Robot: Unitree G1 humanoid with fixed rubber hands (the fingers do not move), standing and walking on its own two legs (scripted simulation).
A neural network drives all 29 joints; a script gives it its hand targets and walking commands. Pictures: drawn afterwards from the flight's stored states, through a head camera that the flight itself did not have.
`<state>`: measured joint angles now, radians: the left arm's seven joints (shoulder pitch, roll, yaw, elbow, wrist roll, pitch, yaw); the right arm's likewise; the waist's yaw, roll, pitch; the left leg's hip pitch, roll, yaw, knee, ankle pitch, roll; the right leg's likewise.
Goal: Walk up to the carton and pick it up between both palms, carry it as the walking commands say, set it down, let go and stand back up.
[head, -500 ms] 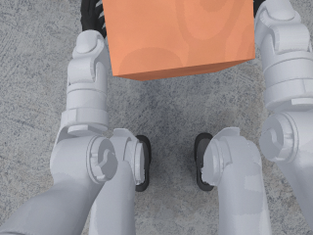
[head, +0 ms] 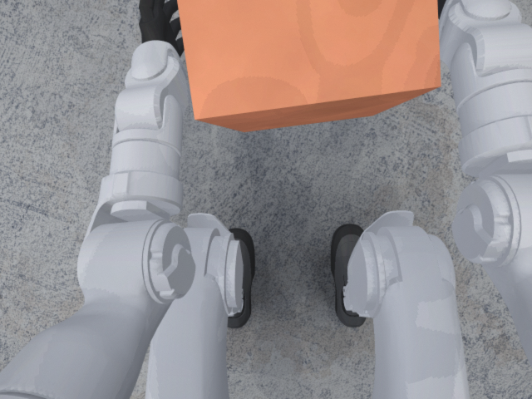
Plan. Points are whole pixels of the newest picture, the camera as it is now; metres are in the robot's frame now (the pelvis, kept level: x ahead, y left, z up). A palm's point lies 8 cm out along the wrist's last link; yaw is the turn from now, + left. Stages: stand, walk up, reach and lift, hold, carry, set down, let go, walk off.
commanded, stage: set down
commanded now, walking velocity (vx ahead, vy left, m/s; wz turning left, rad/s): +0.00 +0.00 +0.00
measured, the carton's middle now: (297, 7) +0.59 -0.03 -0.21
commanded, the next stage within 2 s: none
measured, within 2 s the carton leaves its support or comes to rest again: rests again in 0.34 s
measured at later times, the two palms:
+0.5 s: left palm (168, 39) +0.54 +0.13 -0.15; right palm (445, 4) +0.55 -0.19 -0.16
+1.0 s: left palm (165, 42) +0.54 +0.14 -0.16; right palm (441, 5) +0.56 -0.19 -0.16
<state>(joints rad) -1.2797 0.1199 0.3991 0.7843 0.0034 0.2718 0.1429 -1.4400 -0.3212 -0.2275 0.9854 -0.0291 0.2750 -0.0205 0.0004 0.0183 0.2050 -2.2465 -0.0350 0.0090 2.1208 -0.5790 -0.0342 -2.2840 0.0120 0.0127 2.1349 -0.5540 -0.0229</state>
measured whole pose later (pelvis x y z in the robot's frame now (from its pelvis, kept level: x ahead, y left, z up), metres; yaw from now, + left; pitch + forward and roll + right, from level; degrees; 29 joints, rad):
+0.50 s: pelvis +0.00 +0.00 -0.01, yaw +0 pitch +39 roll +3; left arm -1.36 0.17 0.36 0.87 -0.03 0.25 0.14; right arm -1.46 -0.35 -0.19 0.99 -0.01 0.26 -0.03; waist 0.01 0.04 0.27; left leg -2.26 -0.04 0.01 2.16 -0.58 -0.04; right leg -2.30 0.01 0.01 2.18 -0.56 -0.03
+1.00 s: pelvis -0.01 +0.00 -0.02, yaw +0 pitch +36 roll +2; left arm -1.42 0.20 0.36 0.94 -0.04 0.22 0.12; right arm -1.50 -0.36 -0.25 1.03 -0.04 0.24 0.04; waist 0.00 0.04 0.32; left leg -2.27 -0.06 0.01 2.19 -0.56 -0.04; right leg -2.30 0.00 0.01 2.21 -0.55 -0.02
